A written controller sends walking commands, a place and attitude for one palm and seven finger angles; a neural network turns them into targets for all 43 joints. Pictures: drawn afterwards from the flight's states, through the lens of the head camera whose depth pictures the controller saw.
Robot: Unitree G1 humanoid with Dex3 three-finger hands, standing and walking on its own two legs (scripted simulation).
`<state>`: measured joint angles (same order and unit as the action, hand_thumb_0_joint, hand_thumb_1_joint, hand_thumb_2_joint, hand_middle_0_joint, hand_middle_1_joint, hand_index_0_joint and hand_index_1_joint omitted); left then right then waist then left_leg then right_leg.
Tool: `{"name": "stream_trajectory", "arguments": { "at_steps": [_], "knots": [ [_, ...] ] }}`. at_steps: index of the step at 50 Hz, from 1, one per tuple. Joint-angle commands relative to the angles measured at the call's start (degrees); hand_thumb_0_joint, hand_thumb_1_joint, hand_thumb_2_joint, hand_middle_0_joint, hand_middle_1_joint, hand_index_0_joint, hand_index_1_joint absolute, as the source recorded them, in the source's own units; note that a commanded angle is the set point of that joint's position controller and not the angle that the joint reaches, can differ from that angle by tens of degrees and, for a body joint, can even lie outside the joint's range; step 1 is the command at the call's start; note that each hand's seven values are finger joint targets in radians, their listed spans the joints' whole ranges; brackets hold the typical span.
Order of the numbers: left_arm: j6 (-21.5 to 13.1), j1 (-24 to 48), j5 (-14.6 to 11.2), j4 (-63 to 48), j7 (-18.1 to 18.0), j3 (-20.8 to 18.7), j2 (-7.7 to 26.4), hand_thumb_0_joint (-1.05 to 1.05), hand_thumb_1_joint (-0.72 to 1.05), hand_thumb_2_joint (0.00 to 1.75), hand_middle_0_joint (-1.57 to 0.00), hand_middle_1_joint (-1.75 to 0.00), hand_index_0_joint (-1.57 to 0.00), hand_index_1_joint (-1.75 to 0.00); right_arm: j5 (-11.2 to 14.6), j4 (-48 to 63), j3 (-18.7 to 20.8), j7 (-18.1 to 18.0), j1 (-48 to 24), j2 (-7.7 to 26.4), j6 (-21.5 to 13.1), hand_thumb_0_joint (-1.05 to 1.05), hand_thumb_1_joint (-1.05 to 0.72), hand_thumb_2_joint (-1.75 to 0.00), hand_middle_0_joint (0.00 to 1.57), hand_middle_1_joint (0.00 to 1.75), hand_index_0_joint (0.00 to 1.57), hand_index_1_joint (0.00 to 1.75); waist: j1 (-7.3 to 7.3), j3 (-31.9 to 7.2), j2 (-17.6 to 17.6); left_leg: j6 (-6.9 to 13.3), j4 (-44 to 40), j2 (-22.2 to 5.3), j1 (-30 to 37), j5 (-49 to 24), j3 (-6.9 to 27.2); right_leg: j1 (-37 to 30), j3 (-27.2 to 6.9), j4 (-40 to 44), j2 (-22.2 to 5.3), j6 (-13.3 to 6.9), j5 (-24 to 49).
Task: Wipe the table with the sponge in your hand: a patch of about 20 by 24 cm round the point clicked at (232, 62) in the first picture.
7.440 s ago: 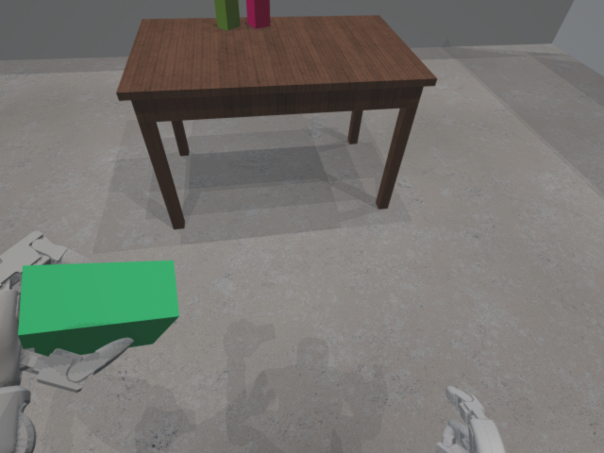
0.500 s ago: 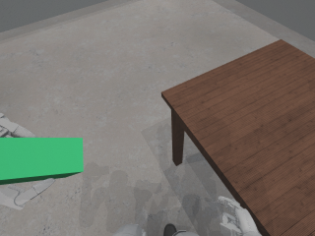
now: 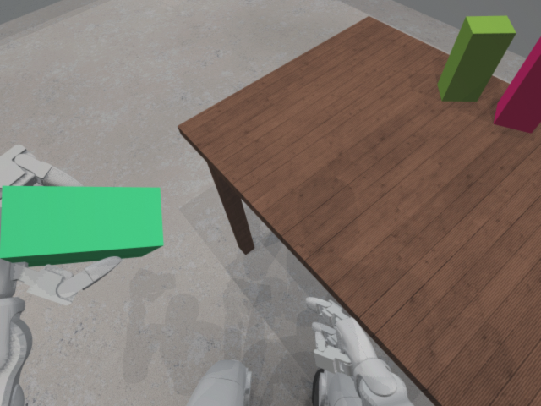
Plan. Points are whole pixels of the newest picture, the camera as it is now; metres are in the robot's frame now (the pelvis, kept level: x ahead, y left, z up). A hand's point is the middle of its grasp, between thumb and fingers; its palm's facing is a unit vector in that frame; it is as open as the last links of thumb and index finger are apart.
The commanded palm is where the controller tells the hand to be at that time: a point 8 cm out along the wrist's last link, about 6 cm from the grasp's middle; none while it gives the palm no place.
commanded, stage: turn to face it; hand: left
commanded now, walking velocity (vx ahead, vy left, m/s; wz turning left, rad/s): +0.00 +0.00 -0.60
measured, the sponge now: (109, 228) +0.25 +0.20 +0.17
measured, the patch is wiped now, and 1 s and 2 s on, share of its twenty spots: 0.00 0.00 0.00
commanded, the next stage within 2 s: come to a stop and stand still in 1.72 s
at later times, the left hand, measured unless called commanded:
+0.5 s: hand (208, 235) +0.25 +0.10 +0.18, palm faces +0.06 -0.86 -0.50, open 10.1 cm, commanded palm +0.20 +0.16 +0.21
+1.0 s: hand (257, 285) +0.21 +0.04 +0.17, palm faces -0.14 -0.89 -0.44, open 10.1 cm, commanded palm +0.19 +0.09 +0.21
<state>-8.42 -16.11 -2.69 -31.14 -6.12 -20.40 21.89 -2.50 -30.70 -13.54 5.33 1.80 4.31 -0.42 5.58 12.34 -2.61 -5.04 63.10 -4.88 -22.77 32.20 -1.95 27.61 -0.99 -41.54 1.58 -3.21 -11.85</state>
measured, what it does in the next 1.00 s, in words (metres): walks backwards, turning right: left foot, then right foot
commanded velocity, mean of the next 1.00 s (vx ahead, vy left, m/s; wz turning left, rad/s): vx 0.00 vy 0.00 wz -0.60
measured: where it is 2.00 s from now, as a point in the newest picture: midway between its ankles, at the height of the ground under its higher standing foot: outside the picture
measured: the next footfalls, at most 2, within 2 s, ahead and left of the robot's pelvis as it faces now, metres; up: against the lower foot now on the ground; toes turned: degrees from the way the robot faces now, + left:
left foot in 0.12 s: +0.03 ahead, +0.11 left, +0.00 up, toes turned -1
right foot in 0.50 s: -0.03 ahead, -0.16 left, +0.00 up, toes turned -26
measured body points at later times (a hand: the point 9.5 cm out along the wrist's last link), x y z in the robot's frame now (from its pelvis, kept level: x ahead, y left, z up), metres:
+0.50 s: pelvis -0.04 -0.05 +0.01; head +0.01 -0.09 +0.46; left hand +0.24 +0.14 +0.21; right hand +0.08 -0.20 -0.10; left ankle -0.01 +0.11 -0.71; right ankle -0.07 -0.15 -0.71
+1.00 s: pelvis -0.11 -0.04 +0.02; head -0.09 -0.05 +0.47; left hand +0.21 +0.09 +0.20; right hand -0.09 -0.33 -0.07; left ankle -0.02 +0.08 -0.71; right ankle -0.11 -0.13 -0.67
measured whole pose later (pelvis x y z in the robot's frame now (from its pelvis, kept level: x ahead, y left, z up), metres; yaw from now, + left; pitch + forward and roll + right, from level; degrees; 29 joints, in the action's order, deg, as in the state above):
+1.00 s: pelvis -0.11 -0.04 +0.02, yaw -37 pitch -1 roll +3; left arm -4.9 -26.5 -1.1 -29.1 -7.8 -20.5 20.4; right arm 1.1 -30.7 -0.1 -1.3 9.6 13.0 4.7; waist 3.2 4.3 2.3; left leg -1.7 30.7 -3.3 -12.8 15.9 -7.9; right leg 29.2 -2.5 -54.2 3.5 0.9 -22.6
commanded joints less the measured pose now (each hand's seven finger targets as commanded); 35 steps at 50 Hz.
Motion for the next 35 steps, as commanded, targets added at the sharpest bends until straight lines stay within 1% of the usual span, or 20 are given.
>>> {"name": "stream_trajectory", "arguments": {
  "at_steps": [1, 3, 4, 6, 7, 8, 9, 10, 13, 15, 19, 22, 23, 24, 25, 26, 27, 29, 32, 35],
  "knots": [
    [-4.6, -7.1, -2.2, -16.8, -2.5, -13.0, 12.7, 0.0, 0.1, 1.3, -1.2, -1.6, -1.2, -1.6, 1.6, 8.5, 12.2, -2.9, -0.5, 11.3, 1.0, 0.0, -0.9, -0.9, 0.2, 0.3, 0.2, 0.3, -2.75, -26.6, 9.1, 0.7, -16.6, 3.2, 3.3, -0.8, -0.5, -18.9, -22.8, 21.1, -12.6, -6.3, 4.8],
    [-4.3, -12.9, -1.6, -16.0, -2.7, -13.1, 12.2, 0.0, 0.1, 1.3, -1.2, -1.6, -1.2, -1.6, 2.3, 8.0, 12.2, -2.1, -0.4, 11.6, 2.1, 0.0, -0.9, -0.9, 0.2, 0.3, 0.2, 0.3, -1.97, -27.3, 12.7, 1.3, -28.2, 3.8, 7.2, -1.9, -0.9, -17.8, -24.2, 21.4, -11.1, -5.7, 4.7],
    [-4.3, -13.0, -1.3, -17.3, -2.6, -12.0, 10.9, 0.0, 0.1, 1.3, -1.2, -1.6, -1.2, -1.6, 2.1, 8.0, 12.4, -1.9, 1.1, 11.2, 2.7, 0.0, -0.9, -0.9, 0.2, 0.3, 0.2, 0.3, -2.83, -27.6, 13.2, 1.8, -33.8, 3.4, 10.0, -5.3, -1.8, -16.4, -23.5, 21.3, -10.8, -4.5, 3.3],
    [-4.3, -9.4, -0.6, -18.7, -2.4, -11.3, 11.3, 0.0, 0.1, 1.3, -1.2, -1.6, -1.2, -1.6, 2.0, 7.6, 13.0, -2.0, 2.3, 12.4, 3.5, 0.0, -0.9, -0.9, 0.2, 0.3, 0.2, 0.3, -4.26, -25.6, 7.9, 3.3, -42.4, -0.7, 18.9, -11.1, -0.6, -7.8, -21.0, 16.9, -7.1, -1.4, -1.1],
    [-4.6, -7.7, -0.6, -18.7, -2.1, -10.8, 10.8, 0.0, 0.1, 1.3, -1.2, -1.6, -1.2, -1.6, 1.5, 8.2, 13.6, -2.6, 1.8, 13.3, 3.3, 0.0, -0.9, -0.9, 0.2, 0.3, 0.2, 0.3, -4.43, -21.8, 0.4, 6.5, -46.8, -9.0, 20.2, -9.9, 7.1, 0.4, -16.7, 9.5, -2.6, 0.7, -6.9],
    [-5.2, -8.5, -0.5, -17.2, -2.0, -12.4, 11.9, 0.0, 0.1, 1.3, -1.2, -1.6, -1.2, -1.6, 1.5, 8.6, 13.4, -3.3, -0.9, 13.2, 2.6, 0.0, -0.9, -0.9, 0.2, 0.3, 0.2, 0.3, -3.03, -19.6, -11.7, 9.9, -51.1, -18.5, 20.9, -13.9, 13.1, 7.1, -8.9, -6.4, 1.2, 3.4, -14.8],
    [-5.2, -6.4, 1.0, -16.4, -2.2, -11.6, 11.7, 0.0, 0.1, 1.3, -1.2, -1.6, -1.2, -1.6, 1.5, 8.6, 13.4, -4.0, -1.4, 11.5, 1.9, 0.0, -0.9, -0.9, 0.2, 0.3, 0.2, 0.3, -3.62, -17.6, -15.0, 11.9, -50.4, -22.8, 14.2, -17.0, 12.5, 5.1, -2.7, -20.4, -0.7, 5.0, -16.0],
    [-4.7, -5.3, 1.2, -15.0, -2.5, -10.8, 11.7, 0.0, 0.1, 1.3, -1.2, -1.6, -1.2, -1.6, 1.7, 8.8, 13.3, -4.3, -1.1, 11.2, 1.6, 0.0, -0.9, -0.9, 0.2, 0.3, 0.2, 0.3, -4.09, -15.0, -11.4, 12.1, -49.0, -22.0, 9.6, -22.0, 9.6, 3.8, -2.1, -26.5, -1.3, 5.5, -15.3],
    [-2.0, -3.1, 0.8, -12.3, -1.8, -3.7, 6.1, 0.0, 0.1, 1.3, -1.2, -1.6, -1.2, -1.6, 3.9, 8.1, 14.5, -4.0, 3.1, 13.4, 1.3, 0.0, -0.9, -0.9, 0.2, 0.3, 0.2, 0.3, -4.65, -13.8, -5.0, 10.5, -41.0, -17.9, 21.8, -44.3, -2.7, 10.8, 2.6, -22.0, -2.0, 6.5, -15.8],
    [-1.1, -2.7, 0.9, -10.7, -1.7, -1.5, 5.4, 0.0, 0.1, 1.3, -1.2, -1.6, -1.2, -1.6, 3.7, 7.7, 14.9, -4.1, 5.9, 14.6, 0.9, 0.0, -0.9, -0.9, 0.2, 0.3, 0.2, 0.3, -5.51, -14.0, -6.7, 8.9, -40.2, -16.6, 22.4, -50.2, -4.3, 6.5, 6.2, -13.9, -2.2, 7.1, -14.0],
    [-0.2, 1.6, 0.9, -13.2, -1.7, -0.8, 7.2, 0.0, 0.1, 1.3, -1.2, -1.6, -1.2, -1.6, 3.1, 8.9, 14.6, -4.5, 5.5, 15.2, -0.7, 0.0, -0.9, -0.9, 0.2, 0.3, 0.2, 0.3, -6.14, -14.8, -12.3, 7.7, -38.3, -16.9, 21.3, -50.5, -6.5, -2.5, 9.4, -2.1, -1.4, 7.1, -11.5],
    [-0.6, 0.2, 0.5, -15.4, -1.9, -3.6, 9.8, 0.0, 0.1, 1.3, -1.2, -1.6, -1.2, -1.6, 3.2, 9.7, 14.6, -4.4, 5.7, 15.1, -1.8, 0.0, -0.9, -0.9, 0.2, 0.3, 0.2, 0.3, -5.41, -16.1, -12.7, 6.1, -33.7, -16.1, 18.5, -44.0, -8.2, -11.0, 10.3, 6.9, -0.9, 6.7, -5.5],
    [-1.0, -1.4, 0.6, -17.2, -2.0, -5.5, 12.1, 0.0, 0.1, 1.3, -1.2, -1.6, -1.2, -1.6, 3.3, 10.0, 14.6, -4.3, 5.3, 15.2, -1.9, 0.0, -0.9, -0.9, 0.2, 0.3, 0.2, 0.3, -4.96, -17.8, -13.1, 5.3, -29.8, -15.3, 18.0, -41.7, -8.7, -14.2, 8.9, 12.0, -1.7, 5.8, -0.9],
    [-1.6, -2.9, 0.4, -18.3, -2.2, -6.8, 12.9, 0.0, 0.1, 1.3, -1.2, -1.6, -1.2, -1.6, 3.5, 10.4, 14.3, -4.1, 5.6, 14.3, -1.7, 0.0, -0.9, -0.9, 0.2, 0.3, 0.2, 0.3, -5.04, -19.9, -8.3, 4.1, -22.7, -13.3, 14.4, -36.3, -8.7, -20.0, 4.7, 15.7, -5.2, 3.8, 9.3],
    [-2.2, -5.2, 0.3, -18.4, -2.6, -9.5, 16.1, 0.0, 0.1, 1.3, -1.2, -1.6, -1.2, -1.6, 3.8, 11.2, 13.8, -4.4, 4.8, 12.3, -1.3, 0.0, -0.9, -0.9, 0.2, 0.3, 0.2, 0.3, -4.84, -21.4, 4.3, 1.6, -12.3, -7.5, 4.9, -20.4, -9.8, -26.9, -8.4, 15.3, -13.4, -0.8, 31.9],
    [-2.7, -8.6, -0.4, -17.3, -2.9, -13.2, 19.0, 0.0, 0.1, 1.3, -1.2, -1.6, -1.2, -1.6, 3.4, 12.0, 12.8, -4.7, 2.1, 11.0, -0.8, 0.0, -0.9, -0.9, 0.2, 0.3, 0.2, 0.3, -3.35, -21.6, 15.0, 0.0, -2.8, -1.0, -6.8, 5.1, -6.0, -30.6, -21.3, 15.6, -20.9, -6.0, 53.0],
    [-2.7, -9.9, -1.4, -17.6, -3.0, -14.1, 18.1, 0.0, 0.1, 1.3, -1.2, -1.6, -1.2, -1.6, 3.5, 10.8, 13.0, -4.7, 2.5, 11.3, 0.2, 0.0, -0.9, -0.9, 0.2, 0.3, 0.2, 0.3, -3.78, -23.5, 15.2, -0.3, 4.0, -1.7, -8.8, 4.7, 0.0, -30.8, -21.6, 16.0, -22.8, -7.0, 53.0],
    [-2.7, -17.5, -3.2, -18.6, -2.7, -18.1, 19.2, 0.0, 0.1, 1.3, -1.2, -1.6, -1.2, -1.6, 3.5, 11.4, 12.9, -4.0, 1.6, 11.6, 1.6, 0.0, -0.9, -0.9, 0.2, 0.3, 0.2, 0.3, -3.98, -25.6, 9.8, -0.1, 6.4, -1.6, -11.8, 0.1, 3.6, -33.7, -20.4, 14.4, -19.3, -7.0, 45.7],
    [-3.3, -20.5, -3.5, -17.0, -2.7, -17.5, 15.0, 0.0, 0.1, 1.3, -1.2, -1.6, -1.2, -1.6, 2.8, 9.2, 12.6, -3.6, 0.4, 10.9, 3.7, 0.0, -0.9, -0.9, 0.2, 0.3, 0.2, 0.3, -4.81, -26.2, 6.3, -0.8, -2.3, -0.6, -9.0, -4.6, 1.4, -29.9, -14.5, 15.9, -16.0, -6.0, 36.4],
    [-2.5, -20.9, -3.1, -13.5, -2.8, -16.6, 13.8, 0.0, 0.1, 1.3, -1.2, -1.6, -1.2, -1.6, 3.4, 8.9, 13.2, -3.9, -0.6, 11.8, 4.4, 0.0, -0.9, -0.9, 0.2, 0.3, 0.2, 0.3, -3.79, -25.2, 11.4, -0.1, -12.7, 1.4, -3.4, -6.3, -0.3, -24.3, -16.3, 18.8, -14.1, -6.3, 25.4]
  ]
}}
